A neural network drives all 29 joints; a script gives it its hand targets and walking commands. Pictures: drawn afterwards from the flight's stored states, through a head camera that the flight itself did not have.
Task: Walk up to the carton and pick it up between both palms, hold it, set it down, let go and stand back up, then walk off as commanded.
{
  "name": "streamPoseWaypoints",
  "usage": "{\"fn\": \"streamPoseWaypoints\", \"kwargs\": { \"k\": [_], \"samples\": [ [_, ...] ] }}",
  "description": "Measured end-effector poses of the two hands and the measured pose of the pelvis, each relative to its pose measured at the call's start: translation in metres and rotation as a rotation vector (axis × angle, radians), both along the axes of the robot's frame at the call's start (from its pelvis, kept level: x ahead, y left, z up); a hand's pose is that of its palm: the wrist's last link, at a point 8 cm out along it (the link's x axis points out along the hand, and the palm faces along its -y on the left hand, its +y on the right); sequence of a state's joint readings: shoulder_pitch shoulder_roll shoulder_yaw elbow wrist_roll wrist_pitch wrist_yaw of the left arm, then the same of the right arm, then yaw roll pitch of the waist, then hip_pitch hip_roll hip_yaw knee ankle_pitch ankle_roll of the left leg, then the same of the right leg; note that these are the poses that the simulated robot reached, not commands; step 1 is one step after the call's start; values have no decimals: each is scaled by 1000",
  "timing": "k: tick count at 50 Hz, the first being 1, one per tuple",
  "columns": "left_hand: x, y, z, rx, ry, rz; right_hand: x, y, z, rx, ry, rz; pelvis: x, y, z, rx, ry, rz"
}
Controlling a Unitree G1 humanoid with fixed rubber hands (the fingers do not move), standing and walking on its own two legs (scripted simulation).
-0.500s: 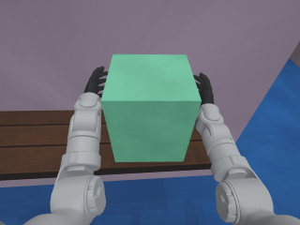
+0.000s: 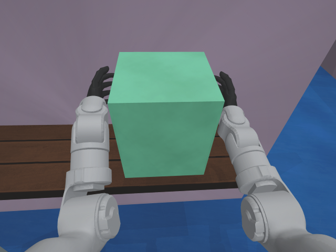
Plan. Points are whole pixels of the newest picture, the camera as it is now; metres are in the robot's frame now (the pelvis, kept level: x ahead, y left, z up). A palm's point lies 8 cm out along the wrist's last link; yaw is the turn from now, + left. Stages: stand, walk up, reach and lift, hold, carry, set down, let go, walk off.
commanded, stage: reach and lift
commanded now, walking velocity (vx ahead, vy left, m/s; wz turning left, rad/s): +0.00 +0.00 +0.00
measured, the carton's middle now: (163, 116) +0.40 +0.00 +0.15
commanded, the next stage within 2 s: hold in 0.96 s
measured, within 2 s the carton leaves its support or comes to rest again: neither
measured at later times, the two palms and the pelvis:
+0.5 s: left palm (94, 94) +0.38 +0.15 +0.22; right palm (227, 94) +0.38 -0.15 +0.22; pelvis +0.01 +0.00 +0.00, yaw +0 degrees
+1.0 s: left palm (91, 87) +0.38 +0.15 +0.25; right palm (231, 85) +0.38 -0.15 +0.25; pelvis +0.01 +0.00 +0.00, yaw +0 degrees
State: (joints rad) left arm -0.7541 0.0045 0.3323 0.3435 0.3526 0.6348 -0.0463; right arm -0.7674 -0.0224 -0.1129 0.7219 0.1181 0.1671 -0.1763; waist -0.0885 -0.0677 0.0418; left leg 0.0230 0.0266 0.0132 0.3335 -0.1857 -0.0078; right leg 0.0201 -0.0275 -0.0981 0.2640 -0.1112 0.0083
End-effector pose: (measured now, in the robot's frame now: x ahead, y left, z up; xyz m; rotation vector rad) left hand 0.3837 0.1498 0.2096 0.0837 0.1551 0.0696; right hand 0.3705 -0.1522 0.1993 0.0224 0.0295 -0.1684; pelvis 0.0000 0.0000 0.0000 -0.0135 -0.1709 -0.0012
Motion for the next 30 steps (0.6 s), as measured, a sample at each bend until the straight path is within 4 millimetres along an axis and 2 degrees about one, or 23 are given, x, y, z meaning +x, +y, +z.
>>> {"fn": "streamPoseWaypoints", "kwargs": {
  "k": [9, 30],
  "samples": [
    [1, -2, 11, -11, -10, 8, 4, -2, 15, 1, -10, 9, 3, -2, 0, -1, -2, -5],
    [-3, 4, 19, -12, -17, 27, 8, 3, 30, 2, -12, 34, 11, -3, 0, -5, -7, 5]
  ]
}}
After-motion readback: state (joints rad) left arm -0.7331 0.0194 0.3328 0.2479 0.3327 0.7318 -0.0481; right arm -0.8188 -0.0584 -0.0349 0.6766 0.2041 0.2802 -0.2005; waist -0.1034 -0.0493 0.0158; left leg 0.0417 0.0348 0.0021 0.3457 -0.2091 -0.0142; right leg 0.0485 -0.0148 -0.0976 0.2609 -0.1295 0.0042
